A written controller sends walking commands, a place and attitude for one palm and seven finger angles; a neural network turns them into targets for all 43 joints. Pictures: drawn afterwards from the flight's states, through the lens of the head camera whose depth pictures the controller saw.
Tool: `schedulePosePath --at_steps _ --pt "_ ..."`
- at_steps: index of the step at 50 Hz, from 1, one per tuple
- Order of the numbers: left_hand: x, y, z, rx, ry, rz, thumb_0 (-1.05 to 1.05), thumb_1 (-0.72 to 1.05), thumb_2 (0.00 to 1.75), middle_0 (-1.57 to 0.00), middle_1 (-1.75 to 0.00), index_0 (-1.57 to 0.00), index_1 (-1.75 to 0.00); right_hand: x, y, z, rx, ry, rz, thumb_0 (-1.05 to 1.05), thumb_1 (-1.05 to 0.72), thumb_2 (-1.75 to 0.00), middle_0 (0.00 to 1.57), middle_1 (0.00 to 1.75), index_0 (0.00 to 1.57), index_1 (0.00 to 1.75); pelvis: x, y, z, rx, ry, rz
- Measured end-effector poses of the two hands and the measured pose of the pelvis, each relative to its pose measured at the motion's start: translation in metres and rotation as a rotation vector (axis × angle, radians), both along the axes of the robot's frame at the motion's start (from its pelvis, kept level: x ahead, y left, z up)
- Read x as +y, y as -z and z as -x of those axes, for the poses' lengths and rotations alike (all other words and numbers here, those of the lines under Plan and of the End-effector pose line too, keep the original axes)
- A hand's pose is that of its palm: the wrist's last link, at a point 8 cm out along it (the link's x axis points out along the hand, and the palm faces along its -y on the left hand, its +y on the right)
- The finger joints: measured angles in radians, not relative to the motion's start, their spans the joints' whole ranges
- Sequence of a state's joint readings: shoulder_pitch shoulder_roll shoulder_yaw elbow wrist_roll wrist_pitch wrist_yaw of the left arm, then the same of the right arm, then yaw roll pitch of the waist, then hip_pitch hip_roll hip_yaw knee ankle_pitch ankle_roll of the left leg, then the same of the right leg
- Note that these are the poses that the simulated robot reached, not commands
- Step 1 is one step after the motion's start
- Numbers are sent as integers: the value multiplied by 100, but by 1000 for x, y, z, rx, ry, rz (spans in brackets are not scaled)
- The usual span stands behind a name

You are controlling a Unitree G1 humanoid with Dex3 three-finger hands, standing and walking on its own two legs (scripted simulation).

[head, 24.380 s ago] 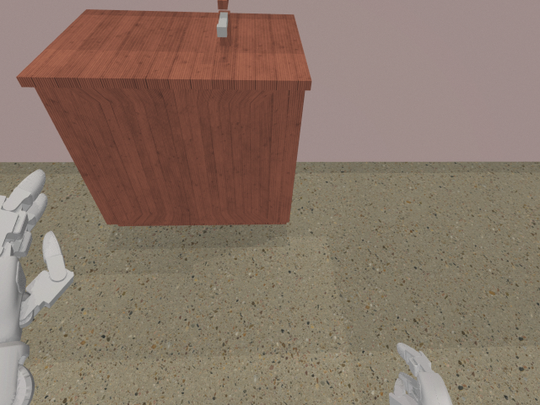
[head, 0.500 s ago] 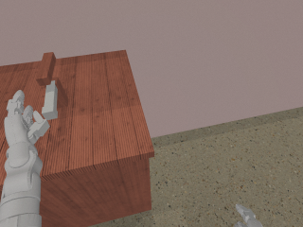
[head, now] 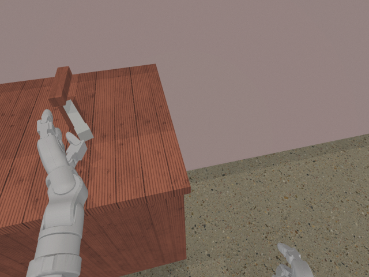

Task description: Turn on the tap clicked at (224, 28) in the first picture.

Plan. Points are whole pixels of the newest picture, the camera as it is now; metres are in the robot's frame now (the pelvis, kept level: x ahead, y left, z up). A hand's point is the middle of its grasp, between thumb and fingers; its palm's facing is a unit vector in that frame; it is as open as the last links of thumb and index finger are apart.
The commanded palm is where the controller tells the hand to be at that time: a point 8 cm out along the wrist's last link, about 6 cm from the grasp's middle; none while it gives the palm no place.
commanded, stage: push the lever round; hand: left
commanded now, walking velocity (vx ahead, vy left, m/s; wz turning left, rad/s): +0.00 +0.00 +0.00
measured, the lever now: (84, 132) +0.38 +0.26 +0.12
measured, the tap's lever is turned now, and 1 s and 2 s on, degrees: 23 43 65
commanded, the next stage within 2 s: none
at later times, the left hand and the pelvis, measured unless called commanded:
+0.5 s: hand (96, 139) +0.37 +0.22 +0.12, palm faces +0.68 -0.73 -0.06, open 7.7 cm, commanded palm +0.32 +0.25 +0.12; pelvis +0.00 -0.01 +0.00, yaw +0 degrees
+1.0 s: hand (108, 133) +0.39 +0.20 +0.12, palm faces +0.75 -0.66 -0.05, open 7.7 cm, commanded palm +0.34 +0.22 +0.12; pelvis +0.00 -0.01 +0.00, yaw +1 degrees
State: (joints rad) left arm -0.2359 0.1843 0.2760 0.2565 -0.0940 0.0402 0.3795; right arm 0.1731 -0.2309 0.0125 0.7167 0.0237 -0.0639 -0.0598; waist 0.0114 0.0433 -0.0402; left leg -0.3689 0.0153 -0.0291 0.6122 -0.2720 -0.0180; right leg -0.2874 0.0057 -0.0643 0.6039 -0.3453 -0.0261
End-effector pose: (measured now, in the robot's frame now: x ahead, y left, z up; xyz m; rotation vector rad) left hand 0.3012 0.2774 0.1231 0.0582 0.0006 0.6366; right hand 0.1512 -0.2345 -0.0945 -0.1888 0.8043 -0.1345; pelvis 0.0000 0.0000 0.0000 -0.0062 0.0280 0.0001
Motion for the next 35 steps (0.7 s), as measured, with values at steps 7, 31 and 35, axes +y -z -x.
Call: schedulePosePath --at_steps 7,31,35 --pt "-10 0 -3 9 -37 8 1 92 91 -15 -15 -15 -16 -3 0 -1 20 8 4 1 -90 -89 20 30 20 30 -2 0 -2 -5 2 -1" --pt "-40 -2 -18 29 -137 28 1 93 92 -15 -15 -15 -16 -7 3 -2 66 9 3 1 -90 -89 20 30 20 30 -6 -1 -2 -4 -6 -2" --pt "-44 -2 -20 38 -153 35 1 93 92 -15 -15 -15 -16 -5 5 -1 75 8 -8 1 -90 -89 20 30 20 30 -6 -1 -2 -5 -7 -3"
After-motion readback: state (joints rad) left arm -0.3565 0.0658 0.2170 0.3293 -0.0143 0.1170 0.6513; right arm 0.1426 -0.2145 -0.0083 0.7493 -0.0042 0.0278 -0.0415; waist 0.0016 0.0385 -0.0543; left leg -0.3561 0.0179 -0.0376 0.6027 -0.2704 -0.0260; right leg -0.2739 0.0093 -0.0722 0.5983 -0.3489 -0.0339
